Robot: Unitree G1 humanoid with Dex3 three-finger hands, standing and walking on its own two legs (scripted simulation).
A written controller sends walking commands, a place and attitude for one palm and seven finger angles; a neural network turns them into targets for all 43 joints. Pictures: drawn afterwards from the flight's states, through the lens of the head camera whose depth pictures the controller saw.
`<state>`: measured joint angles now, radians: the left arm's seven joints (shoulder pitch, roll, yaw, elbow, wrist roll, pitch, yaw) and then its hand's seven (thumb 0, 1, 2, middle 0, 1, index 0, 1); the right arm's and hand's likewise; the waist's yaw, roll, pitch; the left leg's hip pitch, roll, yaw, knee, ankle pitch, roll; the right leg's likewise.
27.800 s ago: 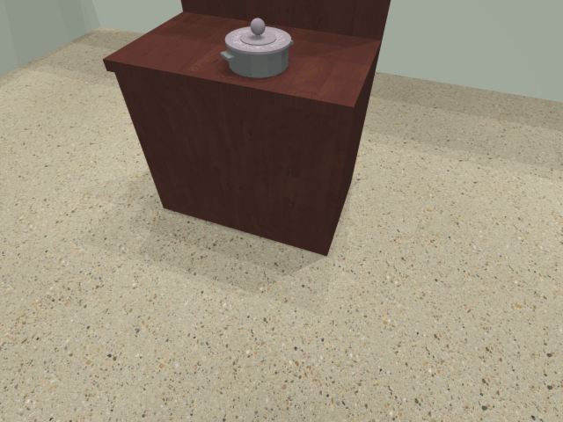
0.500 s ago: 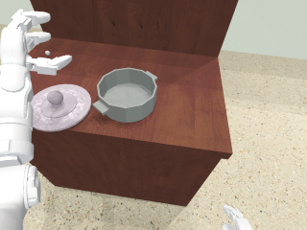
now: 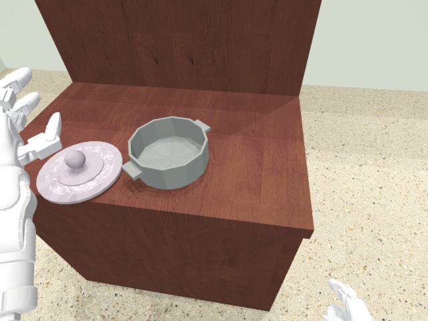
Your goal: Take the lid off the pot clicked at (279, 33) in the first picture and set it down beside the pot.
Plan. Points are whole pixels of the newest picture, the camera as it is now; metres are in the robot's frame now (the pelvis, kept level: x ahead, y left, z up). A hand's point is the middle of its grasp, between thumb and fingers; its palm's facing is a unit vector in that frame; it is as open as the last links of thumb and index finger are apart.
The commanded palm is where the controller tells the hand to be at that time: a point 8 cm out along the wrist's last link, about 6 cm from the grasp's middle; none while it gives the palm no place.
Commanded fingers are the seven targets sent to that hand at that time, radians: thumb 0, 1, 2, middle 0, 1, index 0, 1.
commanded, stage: draw the hand back to the body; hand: left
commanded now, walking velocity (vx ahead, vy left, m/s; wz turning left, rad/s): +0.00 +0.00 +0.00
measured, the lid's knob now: (75, 159) +0.45 +0.38 +0.03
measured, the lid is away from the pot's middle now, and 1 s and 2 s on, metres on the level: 0.23 0.23 0.23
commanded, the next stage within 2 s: step back with the hand held close in 1.02 s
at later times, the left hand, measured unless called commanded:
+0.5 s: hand (33, 181) +0.25 +0.27 +0.21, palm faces +0.45 -0.85 -0.28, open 7.5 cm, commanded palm +0.18 +0.30 +0.21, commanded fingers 0.00 0.90 0.90 -0.20 -0.30 -0.20 -0.30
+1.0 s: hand out of the picture +0.16 +0.27 +0.19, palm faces +0.42 -0.84 -0.35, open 7.4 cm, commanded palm +0.11 +0.31 +0.20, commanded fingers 0.00 0.90 0.90 -0.20 -0.30 -0.20 -0.30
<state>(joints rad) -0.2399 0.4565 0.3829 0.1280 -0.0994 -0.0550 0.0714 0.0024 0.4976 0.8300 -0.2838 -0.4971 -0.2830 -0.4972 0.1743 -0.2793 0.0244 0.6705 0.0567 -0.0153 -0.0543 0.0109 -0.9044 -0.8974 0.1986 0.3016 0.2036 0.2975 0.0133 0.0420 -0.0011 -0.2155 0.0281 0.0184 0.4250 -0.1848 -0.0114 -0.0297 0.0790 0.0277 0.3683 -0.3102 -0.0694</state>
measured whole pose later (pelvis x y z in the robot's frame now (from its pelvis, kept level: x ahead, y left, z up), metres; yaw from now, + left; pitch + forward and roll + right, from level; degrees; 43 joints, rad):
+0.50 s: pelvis +0.00 +0.01 +0.00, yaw +0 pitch -4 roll +0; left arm 0.12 0.38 0.36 -0.23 -0.13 -0.09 0.07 0.01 0.88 0.89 -0.21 -0.30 -0.21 -0.30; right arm 0.14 -0.23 0.04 0.67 0.03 -0.05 -0.06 0.01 -0.90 -0.90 0.20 0.30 0.21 0.30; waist 0.05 0.05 0.03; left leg -0.15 0.02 0.02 0.39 -0.17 -0.01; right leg 0.03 0.07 0.03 0.33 -0.29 -0.06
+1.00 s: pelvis -0.02 +0.03 +0.00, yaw +1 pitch -6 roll -1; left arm 0.47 0.36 0.33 -0.51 -0.11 -0.11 0.07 0.01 0.89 0.89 -0.21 -0.30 -0.21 -0.30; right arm 0.15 -0.21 0.03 0.66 0.01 -0.09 -0.06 0.01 -0.90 -0.90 0.20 0.30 0.20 0.30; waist 0.07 0.05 0.02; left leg -0.14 0.00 0.01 0.40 -0.16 0.02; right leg 0.07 0.05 0.01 0.30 -0.27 -0.04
